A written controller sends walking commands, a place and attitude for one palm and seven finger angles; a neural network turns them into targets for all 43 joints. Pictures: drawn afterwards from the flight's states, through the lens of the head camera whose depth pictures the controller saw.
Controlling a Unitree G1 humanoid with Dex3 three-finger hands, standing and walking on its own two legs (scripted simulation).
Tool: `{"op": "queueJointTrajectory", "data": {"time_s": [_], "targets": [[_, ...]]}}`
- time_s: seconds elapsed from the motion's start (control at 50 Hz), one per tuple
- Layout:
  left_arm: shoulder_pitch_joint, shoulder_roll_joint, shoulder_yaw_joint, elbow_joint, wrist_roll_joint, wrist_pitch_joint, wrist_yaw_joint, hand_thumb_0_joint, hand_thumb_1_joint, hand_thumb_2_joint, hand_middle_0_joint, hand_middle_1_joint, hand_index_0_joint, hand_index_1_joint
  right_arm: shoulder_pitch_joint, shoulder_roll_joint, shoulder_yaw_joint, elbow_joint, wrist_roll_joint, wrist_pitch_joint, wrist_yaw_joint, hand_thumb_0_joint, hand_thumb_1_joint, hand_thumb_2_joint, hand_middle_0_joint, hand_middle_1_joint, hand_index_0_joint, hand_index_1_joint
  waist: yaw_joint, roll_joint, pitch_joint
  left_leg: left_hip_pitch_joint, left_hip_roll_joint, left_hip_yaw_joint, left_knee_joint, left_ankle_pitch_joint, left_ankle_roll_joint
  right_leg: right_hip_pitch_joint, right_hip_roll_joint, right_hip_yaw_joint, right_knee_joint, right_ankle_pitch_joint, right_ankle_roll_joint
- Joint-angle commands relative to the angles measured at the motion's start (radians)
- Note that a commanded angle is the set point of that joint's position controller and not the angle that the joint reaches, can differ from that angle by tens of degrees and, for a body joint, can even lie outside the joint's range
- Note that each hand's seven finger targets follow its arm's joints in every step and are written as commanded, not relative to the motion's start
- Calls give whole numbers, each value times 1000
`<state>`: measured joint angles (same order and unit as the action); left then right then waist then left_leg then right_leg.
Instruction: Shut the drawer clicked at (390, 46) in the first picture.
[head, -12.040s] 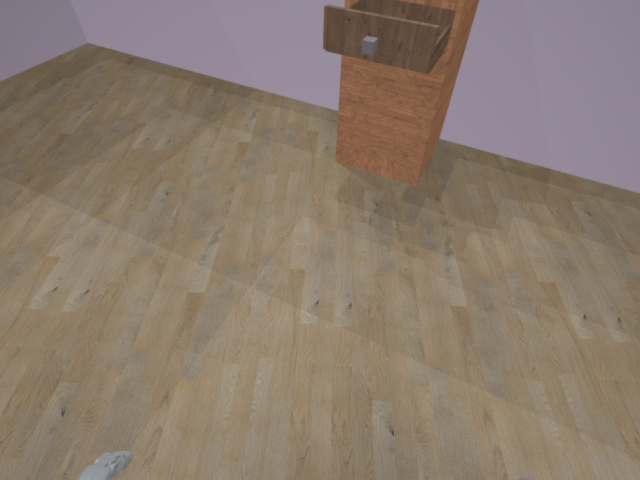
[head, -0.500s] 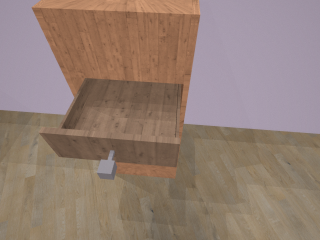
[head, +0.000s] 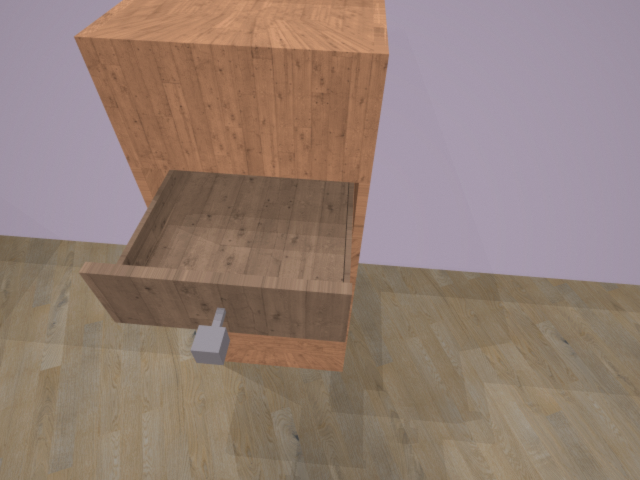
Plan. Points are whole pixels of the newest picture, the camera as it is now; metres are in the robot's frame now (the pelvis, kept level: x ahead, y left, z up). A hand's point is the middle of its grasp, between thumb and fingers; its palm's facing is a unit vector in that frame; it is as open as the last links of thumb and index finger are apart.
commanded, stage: look again from close up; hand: left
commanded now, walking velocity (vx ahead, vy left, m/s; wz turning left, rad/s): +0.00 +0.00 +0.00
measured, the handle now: (214, 332) +0.32 +0.17 -0.04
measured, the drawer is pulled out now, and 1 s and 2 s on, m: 0.24 0.24 0.24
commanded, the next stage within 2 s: shuffle to correct the standing spot in 0.50 s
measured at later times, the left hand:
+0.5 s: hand out of the picture +0.01 +0.16 -0.17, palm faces +0.03 -0.99 -0.17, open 7.3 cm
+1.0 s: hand out of the picture +0.03 +0.19 -0.18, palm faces +0.01 -0.96 -0.28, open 7.4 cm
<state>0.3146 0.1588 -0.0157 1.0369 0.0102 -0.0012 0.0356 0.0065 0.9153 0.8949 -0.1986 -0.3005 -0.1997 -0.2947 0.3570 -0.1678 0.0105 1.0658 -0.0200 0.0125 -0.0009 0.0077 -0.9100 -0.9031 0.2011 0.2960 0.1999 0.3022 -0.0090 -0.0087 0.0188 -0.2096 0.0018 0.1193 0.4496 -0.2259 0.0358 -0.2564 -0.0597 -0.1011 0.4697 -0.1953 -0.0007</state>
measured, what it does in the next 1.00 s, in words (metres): stands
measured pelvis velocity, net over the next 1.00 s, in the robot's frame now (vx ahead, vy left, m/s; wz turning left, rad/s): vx -0.01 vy -0.01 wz -0.05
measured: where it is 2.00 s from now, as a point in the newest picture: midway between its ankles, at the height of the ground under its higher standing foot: outside the picture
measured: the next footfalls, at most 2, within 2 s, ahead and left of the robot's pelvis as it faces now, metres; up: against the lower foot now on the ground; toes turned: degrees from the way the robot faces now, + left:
left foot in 1.56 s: -0.05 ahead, +0.08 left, +0.00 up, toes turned +4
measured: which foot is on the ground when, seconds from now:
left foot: down 0.00-1.00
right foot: down 0.00-1.00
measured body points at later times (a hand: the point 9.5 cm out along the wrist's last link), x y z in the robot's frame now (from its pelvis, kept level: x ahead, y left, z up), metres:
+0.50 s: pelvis +0.02 +0.01 +0.00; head +0.03 +0.01 +0.45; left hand +0.01 +0.22 -0.16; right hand +0.01 -0.20 -0.16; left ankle +0.01 +0.09 -0.74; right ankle +0.04 -0.12 -0.74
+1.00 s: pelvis -0.01 -0.01 -0.01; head +0.02 -0.03 +0.44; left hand +0.03 +0.24 -0.16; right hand +0.01 -0.23 -0.18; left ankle +0.01 +0.09 -0.74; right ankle +0.01 -0.12 -0.73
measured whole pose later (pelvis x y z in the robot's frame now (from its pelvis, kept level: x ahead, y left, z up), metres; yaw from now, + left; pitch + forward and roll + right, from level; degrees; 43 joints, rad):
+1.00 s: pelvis -0.01 -0.01 -0.01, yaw -3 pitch -2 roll +3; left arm 0.25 0.18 0.05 0.99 0.02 0.05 0.05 0.00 0.91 0.90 -0.20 -0.30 -0.20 -0.29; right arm 0.22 -0.15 -0.04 1.04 -0.02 0.03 -0.03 0.01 -0.91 -0.90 0.20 0.30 0.20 0.30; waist 0.01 0.00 0.09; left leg -0.25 0.01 0.18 0.56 -0.28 0.03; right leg -0.36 -0.05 -0.02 0.74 -0.39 -0.01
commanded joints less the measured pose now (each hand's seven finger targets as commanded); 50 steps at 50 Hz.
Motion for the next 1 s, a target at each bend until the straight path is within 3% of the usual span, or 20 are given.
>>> {"op": "queueJointTrajectory", "data": {"time_s": [0.0,0.28,0.38,0.58,0.7,0.76,0.82,0.9,0.94,0.98], "targets": [[46,96,17,-26,-2,-23,2,0,900,900,-200,-300,-200,-300,18,-73,-9,-30,8,-33,-8,0,-900,-900,200,300,200,300,11,14,46,-67,95,-132,-135,-55,-5,36,-78,122,-121,-89,-42],[66,57,11,32,-2,-23,9,0,900,900,-200,-300,-200,-300,34,-52,-6,34,13,-40,-19,0,-900,-900,200,300,200,300,11,14,57,-9,113,-124,-143,51,-2,62,-67,100,-104,45,-31],[76,51,12,43,0,-25,11,0,900,900,-200,-300,-200,-300,24,-52,-7,42,14,-43,-22,0,-900,-900,200,300,200,300,10,-11,48,21,115,-121,-138,97,1,68,-70,97,-102,87,-27],[88,45,14,51,2,-24,12,0,900,900,-200,-300,-200,-300,17,-48,-8,44,14,-43,-23,0,-900,-900,200,300,200,300,8,13,65,38,114,-118,-149,105,2,62,-69,97,-112,84,-26],[73,70,34,13,1,-4,17,0,900,900,-200,-300,-200,-300,-8,-69,-28,11,20,-40,-35,0,-900,-900,200,300,200,300,11,41,30,81,152,-118,-99,376,6,32,-71,95,-26,200,-18],[59,73,45,-14,3,9,15,0,900,900,-200,-300,-200,-300,-24,-90,-45,-9,18,-29,-39,0,-900,-900,200,300,200,300,10,76,17,96,184,-131,-89,430,20,-9,-52,81,25,139,-10],[47,75,56,-39,9,23,12,0,900,900,-200,-300,-200,-300,-45,-108,-61,-33,13,-15,-41,0,-900,-900,200,300,200,300,11,85,13,62,218,-150,-79,397,47,-43,-33,73,89,65,-9],[33,73,72,-76,11,47,9,0,900,900,-200,-300,-200,-300,-86,-133,-81,-65,3,-3,-42,0,-900,-900,200,300,200,300,14,144,19,-18,306,-203,-92,405,126,-98,6,72,303,-213,-10],[39,73,79,-88,11,54,9,0,900,900,-200,-300,-200,-300,-124,-140,-86,-89,-3,1,-41,0,-900,-900,200,300,200,300,25,144,18,-65,330,-214,-84,410,155,-94,16,97,375,-264,-15],[79,65,79,-91,12,47,9,0,900,900,-200,-300,-200,-300,-171,-147,-90,-107,-6,6,-36,0,-900,-900,200,300,200,300,57,118,-14,-89,297,-181,-4,368,118,-26,2,113,249,-163,-16]]}}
